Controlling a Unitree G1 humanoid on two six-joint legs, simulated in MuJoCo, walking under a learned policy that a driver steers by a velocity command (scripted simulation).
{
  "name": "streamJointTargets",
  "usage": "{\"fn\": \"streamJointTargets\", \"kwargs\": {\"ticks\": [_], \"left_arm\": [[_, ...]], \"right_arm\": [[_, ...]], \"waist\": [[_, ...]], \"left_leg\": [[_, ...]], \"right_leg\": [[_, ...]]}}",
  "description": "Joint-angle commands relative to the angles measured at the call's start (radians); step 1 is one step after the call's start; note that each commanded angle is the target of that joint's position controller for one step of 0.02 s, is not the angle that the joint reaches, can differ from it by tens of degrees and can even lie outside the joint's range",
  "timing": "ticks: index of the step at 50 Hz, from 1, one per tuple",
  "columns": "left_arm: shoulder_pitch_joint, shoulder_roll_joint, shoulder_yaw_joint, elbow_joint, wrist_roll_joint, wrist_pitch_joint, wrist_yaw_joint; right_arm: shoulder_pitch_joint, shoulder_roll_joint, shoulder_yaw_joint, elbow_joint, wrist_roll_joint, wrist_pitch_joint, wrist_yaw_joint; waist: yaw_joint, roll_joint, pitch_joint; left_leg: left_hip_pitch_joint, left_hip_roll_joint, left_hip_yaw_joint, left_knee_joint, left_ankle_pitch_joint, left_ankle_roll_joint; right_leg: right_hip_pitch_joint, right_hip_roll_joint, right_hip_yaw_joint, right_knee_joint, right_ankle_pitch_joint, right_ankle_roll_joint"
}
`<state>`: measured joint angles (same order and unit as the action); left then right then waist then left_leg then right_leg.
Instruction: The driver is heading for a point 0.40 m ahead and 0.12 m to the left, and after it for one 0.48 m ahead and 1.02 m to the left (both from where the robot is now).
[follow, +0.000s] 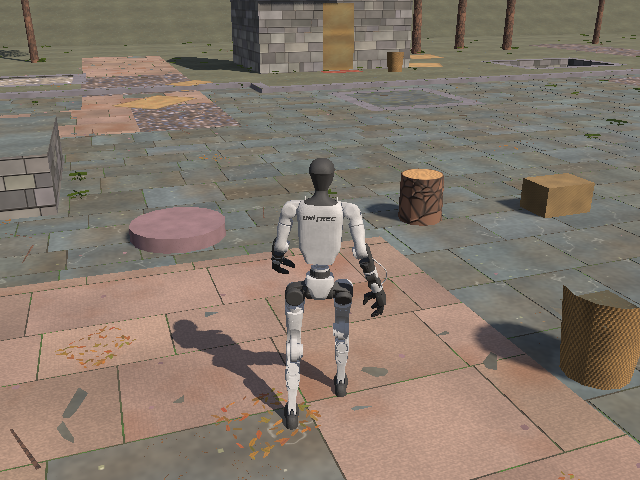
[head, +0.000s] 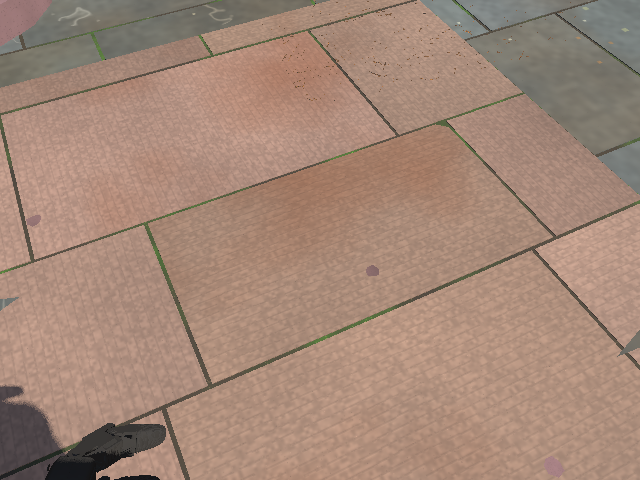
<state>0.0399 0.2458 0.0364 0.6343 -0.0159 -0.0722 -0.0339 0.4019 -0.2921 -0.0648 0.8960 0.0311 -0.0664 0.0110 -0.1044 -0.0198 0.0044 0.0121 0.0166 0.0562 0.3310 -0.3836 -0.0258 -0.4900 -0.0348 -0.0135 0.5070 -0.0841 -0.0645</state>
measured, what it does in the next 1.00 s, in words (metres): walks ahead, turning left: right foot, then left foot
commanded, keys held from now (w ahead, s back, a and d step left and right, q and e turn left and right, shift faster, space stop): w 0.06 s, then w+q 0.34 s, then q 0.60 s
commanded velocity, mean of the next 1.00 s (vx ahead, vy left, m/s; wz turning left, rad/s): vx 0.31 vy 0.00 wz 0.40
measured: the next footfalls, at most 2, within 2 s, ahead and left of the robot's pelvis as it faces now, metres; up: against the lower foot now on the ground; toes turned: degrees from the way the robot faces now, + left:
right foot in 0.02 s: +0.16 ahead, -0.12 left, +0.00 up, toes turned -2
left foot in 0.54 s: +0.44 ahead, +0.14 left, +0.00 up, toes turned +15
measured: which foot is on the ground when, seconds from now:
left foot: down 0.00-0.02, up 0.04-0.52, down 0.54-1.00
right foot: up 0.00-0.00, down 0.02-0.56, up 0.58-1.00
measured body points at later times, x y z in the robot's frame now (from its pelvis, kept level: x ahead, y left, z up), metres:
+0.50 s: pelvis +0.26 +0.00 +0.00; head +0.29 +0.01 +0.45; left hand +0.23 +0.29 -0.13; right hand +0.50 -0.19 -0.10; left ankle +0.40 +0.15 -0.71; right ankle +0.12 -0.12 -0.73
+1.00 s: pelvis +0.41 +0.02 +0.00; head +0.44 +0.03 +0.45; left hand +0.42 +0.34 -0.10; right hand +0.68 -0.16 -0.09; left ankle +0.40 +0.13 -0.73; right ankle +0.51 -0.08 -0.73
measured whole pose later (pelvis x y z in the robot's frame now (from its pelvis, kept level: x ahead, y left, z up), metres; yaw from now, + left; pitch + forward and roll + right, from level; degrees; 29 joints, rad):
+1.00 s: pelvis +0.41 +0.02 +0.00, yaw +29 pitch +3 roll +0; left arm 0.15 0.29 0.05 0.71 0.00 -0.03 0.02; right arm 0.17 -0.31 -0.08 0.63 0.01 0.05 -0.02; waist -0.02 0.00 0.01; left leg -0.40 -0.15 -0.20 0.56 -0.20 0.03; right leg -0.41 0.01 0.10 0.59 -0.23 0.06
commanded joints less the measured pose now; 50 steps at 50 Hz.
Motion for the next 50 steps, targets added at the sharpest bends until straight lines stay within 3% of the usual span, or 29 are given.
{"fn": "streamJointTargets", "kwargs": {"ticks": [1,2,3,4,5,6,8,11,14,17,20,22,25,26,27,28,29,30,31,32,33,34,36,39,42,44,47,49,50], "left_arm": [[0.388,0.249,0.096,0.029,0.02,-0.005,0.022],[0.412,0.325,0.104,0.039,0.021,-0.002,0.019],[0.413,0.23,0.082,0.04,0.009,-0.003,0.016],[0.346,0.189,0.066,0.034,0.007,-0.007,0.016],[0.28,0.157,0.055,0.028,0.012,-0.008,0.015],[0.229,0.127,0.047,0.026,0.017,-0.011,0.011],[0.19,0.11,0.045,0.037,0.025,-0.027,0.009],[0.202,0.131,0.056,0.071,0.033,-0.048,0.017],[0.22,0.141,0.059,0.098,0.033,-0.049,0.029],[0.236,0.158,0.061,0.116,0.027,-0.045,0.038],[0.296,0.175,0.067,0.151,0.019,-0.03,0.044],[0.292,0.184,0.069,0.159,0.013,-0.008,0.052],[0.266,0.224,0.078,0.145,0.003,0.024,0.076],[0.248,0.231,0.079,0.136,0.0,0.032,0.083],[0.238,0.222,0.073,0.126,-0.003,0.028,0.085],[0.321,0.109,0.04,0.096,0.052,0.012,0.074],[0.405,0.095,0.017,0.075,0.044,-0.014,0.053],[0.299,0.191,0.041,0.08,0.012,-0.023,0.042],[0.221,0.186,0.039,0.046,-0.005,-0.02,0.044],[0.2,0.171,0.038,0.055,0.009,-0.009,0.058],[0.201,0.179,0.044,0.052,0.019,0.008,0.07],[0.217,0.181,0.048,0.05,0.02,0.026,0.072],[0.25,0.149,0.042,0.055,0.026,0.043,0.078],[0.22,0.133,0.036,0.048,0.033,0.051,0.088],[0.157,0.133,0.034,0.031,0.026,0.058,0.084],[0.118,0.132,0.034,0.017,0.022,0.056,0.077],[0.103,0.142,0.04,0.005,0.017,0.039,0.065],[0.149,0.143,0.048,0.015,0.014,0.025,0.056],[0.18,0.168,0.058,0.022,0.019,0.02,0.055]], "right_arm": [[-0.061,-0.098,-0.001,-0.084,-0.028,-0.009,-0.011],[0.039,0.002,0.03,-0.107,-0.027,-0.032,-0.007],[-0.018,-0.106,0.005,-0.095,-0.005,-0.048,0.0],[-0.094,-0.139,-0.005,-0.118,0.013,-0.054,0.004],[-0.129,-0.128,-0.003,-0.117,0.007,-0.049,0.001],[-0.142,-0.12,-0.007,-0.116,-0.007,-0.04,0.0],[-0.104,-0.086,-0.006,-0.103,-0.004,-0.011,0.0],[-0.134,-0.06,-0.006,-0.115,-0.005,0.014,-0.007],[-0.192,-0.051,-0.007,-0.134,-0.009,0.012,0.0],[-0.29,-0.031,0.003,-0.166,-0.013,0.006,0.017],[-0.384,-0.013,0.013,-0.214,-0.012,0.005,0.035],[-0.419,-0.016,0.012,-0.248,-0.02,0.003,0.05],[-0.316,-0.065,-0.014,-0.259,-0.024,0.001,0.068],[-0.194,-0.107,-0.037,-0.233,-0.022,0.001,0.064],[-0.074,-0.166,-0.064,-0.21,-0.026,0.002,0.046],[-0.038,-0.271,-0.08,-0.207,-0.034,0.012,0.019],[-0.063,-0.294,-0.074,-0.257,-0.049,0.008,0.021],[-0.07,-0.228,-0.064,-0.277,-0.046,0.018,0.023],[-0.136,-0.182,-0.052,-0.282,-0.03,0.02,0.022],[-0.185,-0.15,-0.044,-0.284,-0.014,0.026,0.017],[-0.221,-0.134,-0.039,-0.291,-0.013,0.033,0.01],[-0.239,-0.138,-0.039,-0.301,-0.028,0.039,0.008],[-0.262,-0.153,-0.047,-0.306,-0.04,0.041,0.004],[-0.254,-0.173,-0.055,-0.305,-0.032,0.053,-0.015],[-0.269,-0.173,-0.055,-0.318,-0.021,0.079,-0.035],[-0.27,-0.171,-0.054,-0.324,-0.023,0.091,-0.04],[-0.257,-0.166,-0.054,-0.328,-0.024,0.099,-0.037],[-0.273,-0.153,-0.049,-0.336,-0.014,0.105,-0.037],[-0.262,-0.13,-0.043,-0.339,-0.01,0.108,-0.04]], "waist": [[0.248,-0.038,-0.262],[0.18,-0.293,-0.354],[0.219,-0.18,-0.317],[0.206,-0.134,-0.184],[0.176,-0.064,-0.122],[0.147,-0.055,-0.069],[0.099,-0.078,-0.043],[0.089,-0.042,-0.003],[0.103,-0.031,0.016],[0.14,-0.024,0.046],[0.182,-0.009,0.08],[0.181,-0.015,0.095],[0.114,-0.088,-0.013],[0.049,-0.085,-0.077],[-0.022,-0.04,-0.14],[0.045,0.213,-0.254],[0.08,0.267,-0.482],[0.004,0.092,-0.497],[0.026,0.064,-0.351],[0.062,-0.012,-0.223],[0.095,0.005,-0.166],[0.124,0.04,-0.141],[0.15,0.075,-0.137],[0.14,0.091,-0.176],[0.121,0.121,-0.175],[0.106,0.149,-0.149],[0.093,0.186,-0.135],[0.127,0.192,-0.135],[0.136,0.169,-0.132]], "left_leg": [[-0.309,0.114,-0.008,0.522,0.46,0.088],[-0.679,-0.049,-0.043,0.835,-0.169,0.039],[-0.802,0.001,-0.148,0.953,-0.193,0.046],[-0.848,0.046,-0.137,0.958,-0.1,0.061],[-0.806,0.087,-0.123,0.916,-0.012,0.059],[-0.765,0.111,-0.125,0.861,0.045,0.051],[-0.668,0.129,-0.142,0.821,0.112,0.039],[-0.706,0.117,-0.174,0.754,0.212,0.018],[-0.741,0.097,-0.184,0.609,0.377,0.014],[-0.706,0.083,-0.12,0.443,0.501,0.025],[-0.741,0.076,-0.082,0.346,0.489,0.047],[-0.74,0.052,-0.034,0.291,0.419,0.062],[-0.558,-0.044,0.051,0.278,0.286,0.103],[-0.409,-0.078,0.052,0.232,0.309,0.128],[-0.192,-0.072,0.0,0.135,0.488,0.168],[0.154,0.172,-0.301,0.256,1.004,0.269],[0.401,0.397,-0.769,0.188,1.076,0.501],[0.341,0.336,-0.645,0.146,1.009,0.45],[0.209,0.284,-0.517,0.127,0.913,0.399],[0.044,0.231,-0.441,0.093,0.834,0.354],[-0.094,0.203,-0.407,0.058,0.775,0.339],[-0.204,0.18,-0.39,0.025,0.735,0.332],[-0.308,0.151,-0.348,0.01,0.772,0.328],[-0.314,0.131,-0.341,0.031,0.74,0.308],[-0.333,0.099,-0.377,0.024,0.44,0.263],[-0.343,0.088,-0.42,0.019,0.281,0.247],[-0.301,0.095,-0.491,0.063,0.293,0.236],[-0.285,0.074,-0.52,0.124,0.353,0.204],[-0.326,0.036,-0.503,0.177,0.289,0.163]], "right_leg": [[0.63,-0.172,0.206,-0.007,0.04,-0.12],[0.878,-0.369,0.662,-0.131,-0.121,-0.278],[0.842,-0.352,0.709,-0.189,-0.255,-0.268],[0.724,-0.322,0.553,-0.202,-0.218,-0.224],[0.595,-0.278,0.436,-0.224,-0.139,-0.196],[0.487,-0.243,0.354,-0.259,-0.075,-0.179],[0.367,-0.215,0.25,-0.327,-0.009,-0.164],[0.332,-0.214,0.131,-0.374,0.1,-0.163],[0.368,-0.197,0.024,-0.382,0.163,-0.134],[0.381,-0.182,-0.063,-0.395,0.165,-0.103],[0.483,-0.214,-0.1,-0.373,0.195,-0.095],[0.537,-0.222,-0.135,-0.291,0.389,-0.077],[0.578,-0.215,-0.164,-0.062,0.832,-0.031],[0.547,-0.193,-0.172,0.097,0.854,-0.008],[0.427,-0.14,-0.189,0.323,0.694,0.043],[0.095,-0.032,-0.176,0.678,-0.178,0.103],[-0.161,0.121,0.032,0.974,-0.656,0.139],[-0.176,0.051,0.148,0.989,-0.574,0.119],[-0.22,0.017,0.124,0.918,-0.49,0.106],[-0.22,-0.017,0.103,0.841,-0.433,0.115],[-0.17,-0.035,0.103,0.779,-0.394,0.122],[-0.099,-0.037,0.102,0.745,-0.373,0.124],[-0.039,-0.021,0.082,0.654,-0.348,0.14],[-0.036,0.0,0.087,0.524,-0.272,0.162],[-0.017,0.017,0.101,0.407,-0.183,0.164],[0.001,0.032,0.109,0.325,-0.172,0.159],[0.046,0.056,0.113,0.193,-0.21,0.142],[0.151,0.061,0.099,-0.006,-0.135,0.115],[0.247,0.006,0.121,-0.114,-0.041,0.089]]}}
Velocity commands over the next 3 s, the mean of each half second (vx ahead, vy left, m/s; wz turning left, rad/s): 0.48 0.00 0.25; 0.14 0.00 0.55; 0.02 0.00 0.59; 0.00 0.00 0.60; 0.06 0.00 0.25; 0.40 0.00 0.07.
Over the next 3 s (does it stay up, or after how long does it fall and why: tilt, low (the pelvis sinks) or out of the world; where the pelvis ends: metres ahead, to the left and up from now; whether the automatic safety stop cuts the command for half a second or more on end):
stays up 0.49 0.18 0.02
